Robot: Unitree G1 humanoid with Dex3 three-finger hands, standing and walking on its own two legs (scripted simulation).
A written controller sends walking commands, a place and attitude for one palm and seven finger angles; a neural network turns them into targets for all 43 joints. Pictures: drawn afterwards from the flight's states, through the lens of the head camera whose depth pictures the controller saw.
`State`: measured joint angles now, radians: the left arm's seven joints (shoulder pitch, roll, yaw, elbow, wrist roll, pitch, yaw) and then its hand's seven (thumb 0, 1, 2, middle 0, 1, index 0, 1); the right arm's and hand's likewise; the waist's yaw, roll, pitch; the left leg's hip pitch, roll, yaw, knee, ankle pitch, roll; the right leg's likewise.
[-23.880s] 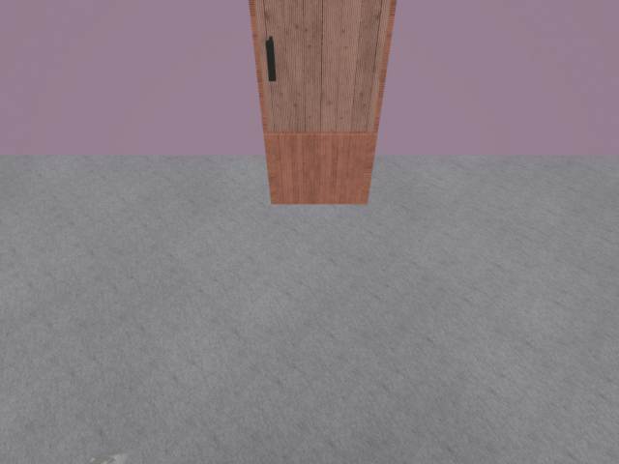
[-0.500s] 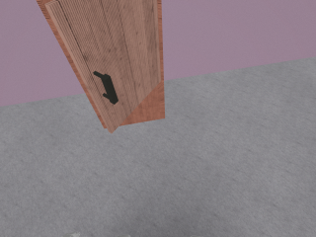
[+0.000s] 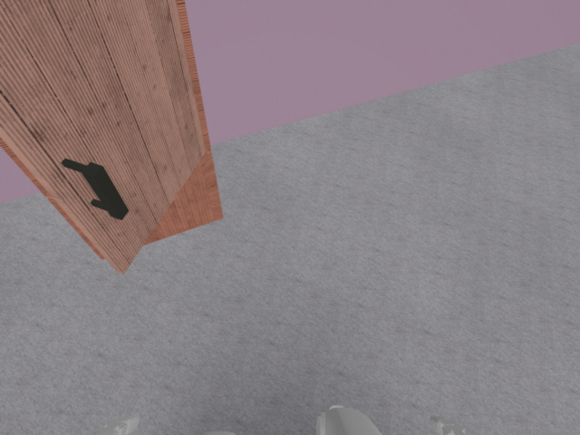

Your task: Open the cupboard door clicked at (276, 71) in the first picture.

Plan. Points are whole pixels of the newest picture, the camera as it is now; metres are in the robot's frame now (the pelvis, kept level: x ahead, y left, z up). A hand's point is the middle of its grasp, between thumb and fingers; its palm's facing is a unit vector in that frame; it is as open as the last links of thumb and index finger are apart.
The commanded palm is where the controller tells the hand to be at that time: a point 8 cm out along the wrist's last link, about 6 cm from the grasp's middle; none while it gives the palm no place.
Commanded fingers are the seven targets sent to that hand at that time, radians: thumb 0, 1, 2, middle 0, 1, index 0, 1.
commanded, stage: walk to a spot facing it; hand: left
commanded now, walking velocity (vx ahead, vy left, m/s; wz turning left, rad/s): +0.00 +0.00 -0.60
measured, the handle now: (96, 189) +0.46 +0.38 -0.05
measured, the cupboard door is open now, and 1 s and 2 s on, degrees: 45 45 45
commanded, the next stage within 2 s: turn to face it in 1.84 s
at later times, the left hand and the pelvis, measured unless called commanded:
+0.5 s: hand (216, 380) +0.20 +0.13 -0.18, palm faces -0.31 -0.92 -0.23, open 7.4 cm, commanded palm none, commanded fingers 0.00 0.90 0.90 -0.20 -0.30 -0.20 -0.30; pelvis +0.05 -0.03 -0.01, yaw -19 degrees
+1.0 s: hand (296, 326) +0.30 +0.01 -0.17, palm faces -0.57 -0.80 -0.21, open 7.4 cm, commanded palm none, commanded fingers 0.00 0.90 0.90 -0.20 -0.30 -0.20 -0.30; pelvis +0.15 -0.13 +0.00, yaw -36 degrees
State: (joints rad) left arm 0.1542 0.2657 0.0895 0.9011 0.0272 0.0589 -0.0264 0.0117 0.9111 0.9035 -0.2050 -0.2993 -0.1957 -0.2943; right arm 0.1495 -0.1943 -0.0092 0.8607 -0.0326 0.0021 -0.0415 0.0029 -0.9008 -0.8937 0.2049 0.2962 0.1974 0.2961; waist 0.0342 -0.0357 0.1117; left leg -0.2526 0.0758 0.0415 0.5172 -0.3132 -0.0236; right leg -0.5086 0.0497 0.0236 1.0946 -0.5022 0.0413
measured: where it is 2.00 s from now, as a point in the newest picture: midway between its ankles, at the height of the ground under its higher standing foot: (421, 348)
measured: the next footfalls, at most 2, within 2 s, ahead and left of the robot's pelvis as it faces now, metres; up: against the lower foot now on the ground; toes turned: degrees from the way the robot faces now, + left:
right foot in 0.18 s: +0.04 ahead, -0.15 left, +0.00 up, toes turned -11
left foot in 0.50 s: +0.14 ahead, +0.08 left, +0.00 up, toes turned -15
